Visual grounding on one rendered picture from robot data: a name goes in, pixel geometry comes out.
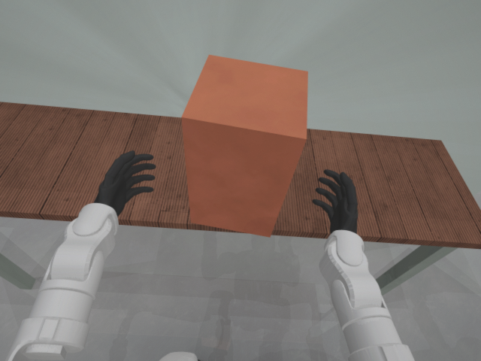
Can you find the carton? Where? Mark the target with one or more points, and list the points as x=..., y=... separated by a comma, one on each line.
x=244, y=129

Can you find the left robot hand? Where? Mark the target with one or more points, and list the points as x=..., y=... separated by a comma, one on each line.
x=116, y=188

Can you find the right robot forearm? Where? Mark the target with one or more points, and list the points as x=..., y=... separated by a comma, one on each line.
x=362, y=313

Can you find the table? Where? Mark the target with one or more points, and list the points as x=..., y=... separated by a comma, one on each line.
x=409, y=191

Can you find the left robot forearm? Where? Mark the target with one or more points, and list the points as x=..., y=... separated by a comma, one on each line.
x=57, y=323

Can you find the right robot hand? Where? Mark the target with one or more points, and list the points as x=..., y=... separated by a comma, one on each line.
x=343, y=213

